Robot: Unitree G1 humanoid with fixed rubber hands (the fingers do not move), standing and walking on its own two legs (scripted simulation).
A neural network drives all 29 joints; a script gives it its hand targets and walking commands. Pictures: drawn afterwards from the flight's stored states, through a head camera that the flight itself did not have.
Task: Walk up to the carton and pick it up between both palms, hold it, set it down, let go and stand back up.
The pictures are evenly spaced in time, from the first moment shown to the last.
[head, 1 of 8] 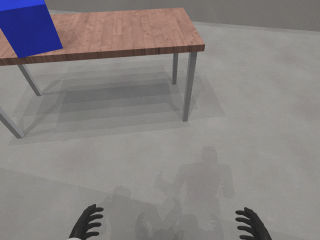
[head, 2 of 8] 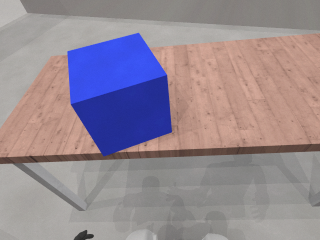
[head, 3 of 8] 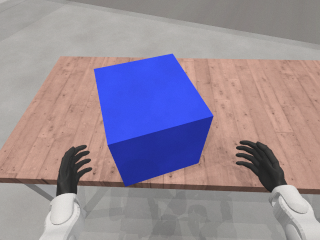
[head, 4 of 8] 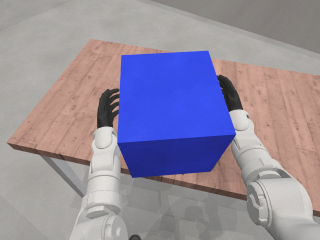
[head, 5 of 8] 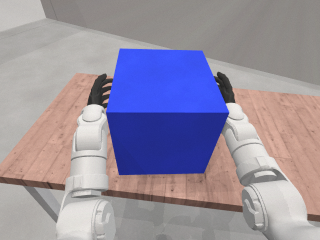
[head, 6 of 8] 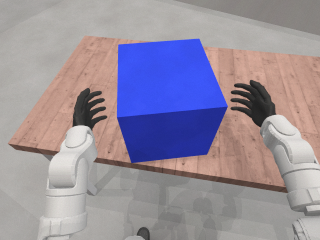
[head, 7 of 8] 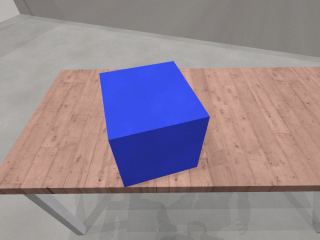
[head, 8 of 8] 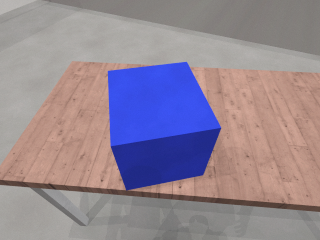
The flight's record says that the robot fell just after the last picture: no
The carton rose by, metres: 0.17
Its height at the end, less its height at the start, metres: +0.00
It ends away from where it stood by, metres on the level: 0.01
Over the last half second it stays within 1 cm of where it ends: yes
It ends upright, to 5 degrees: yes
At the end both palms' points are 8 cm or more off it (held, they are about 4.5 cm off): yes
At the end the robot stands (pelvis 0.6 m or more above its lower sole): yes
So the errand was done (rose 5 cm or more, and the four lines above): yes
